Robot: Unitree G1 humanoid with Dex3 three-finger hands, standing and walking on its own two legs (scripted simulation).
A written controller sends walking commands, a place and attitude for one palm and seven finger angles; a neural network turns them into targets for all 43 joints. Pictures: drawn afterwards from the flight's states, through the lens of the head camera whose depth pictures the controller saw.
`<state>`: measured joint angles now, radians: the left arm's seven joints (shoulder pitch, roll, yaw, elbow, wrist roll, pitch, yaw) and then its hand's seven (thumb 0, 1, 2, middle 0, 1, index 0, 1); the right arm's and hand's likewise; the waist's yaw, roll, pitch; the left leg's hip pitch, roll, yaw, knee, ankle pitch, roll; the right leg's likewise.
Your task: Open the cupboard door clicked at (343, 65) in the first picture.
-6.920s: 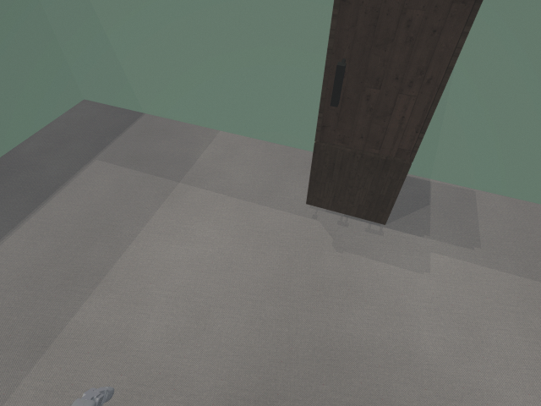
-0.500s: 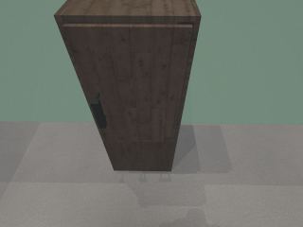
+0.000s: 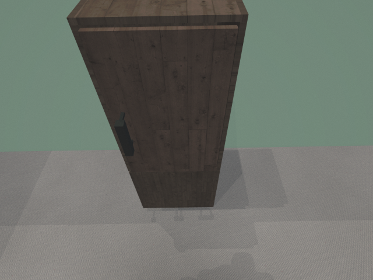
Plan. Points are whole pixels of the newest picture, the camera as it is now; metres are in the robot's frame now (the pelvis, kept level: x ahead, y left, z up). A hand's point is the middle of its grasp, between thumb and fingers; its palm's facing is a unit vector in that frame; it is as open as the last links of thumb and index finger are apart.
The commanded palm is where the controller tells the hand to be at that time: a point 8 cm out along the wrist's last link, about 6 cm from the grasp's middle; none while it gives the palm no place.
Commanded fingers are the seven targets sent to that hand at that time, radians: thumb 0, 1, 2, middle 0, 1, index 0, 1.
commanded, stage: look again from close up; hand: left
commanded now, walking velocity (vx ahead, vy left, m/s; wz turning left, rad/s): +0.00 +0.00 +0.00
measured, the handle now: (126, 134) +0.54 +0.23 -0.07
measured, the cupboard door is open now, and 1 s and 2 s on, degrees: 0 0 0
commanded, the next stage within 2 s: raise the hand with hooked fingers in 0.42 s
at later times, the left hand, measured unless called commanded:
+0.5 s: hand out of the picture +0.02 +0.22 -0.17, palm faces +0.00 -0.98 -0.20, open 7.4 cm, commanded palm none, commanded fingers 0.00 0.90 0.90 -0.20 -0.30 -0.20 -0.30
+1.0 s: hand (91, 277) +0.15 +0.22 -0.10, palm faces +0.14 -0.99 -0.01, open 8.9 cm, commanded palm +0.14 +0.28 -0.07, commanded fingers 0.00 0.32 0.65 -0.24 -0.68 -0.24 -0.68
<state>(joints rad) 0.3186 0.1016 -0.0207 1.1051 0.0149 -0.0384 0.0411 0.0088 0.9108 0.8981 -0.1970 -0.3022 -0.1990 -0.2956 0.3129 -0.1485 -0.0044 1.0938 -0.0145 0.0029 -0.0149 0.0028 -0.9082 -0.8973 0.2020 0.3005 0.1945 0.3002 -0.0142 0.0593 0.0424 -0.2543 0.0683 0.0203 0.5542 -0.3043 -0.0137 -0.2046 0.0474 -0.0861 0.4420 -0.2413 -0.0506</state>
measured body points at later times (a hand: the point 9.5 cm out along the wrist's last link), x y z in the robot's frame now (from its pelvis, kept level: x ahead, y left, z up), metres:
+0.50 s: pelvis +0.01 +0.04 +0.00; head +0.03 +0.04 +0.45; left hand +0.02 +0.27 -0.16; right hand +0.00 -0.17 -0.16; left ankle -0.01 +0.13 -0.74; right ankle +0.00 -0.09 -0.74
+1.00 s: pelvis -0.03 +0.01 -0.10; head +0.05 +0.04 +0.34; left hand +0.13 +0.28 -0.09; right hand +0.23 -0.23 -0.12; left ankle -0.01 +0.13 -0.74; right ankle +0.00 -0.09 -0.74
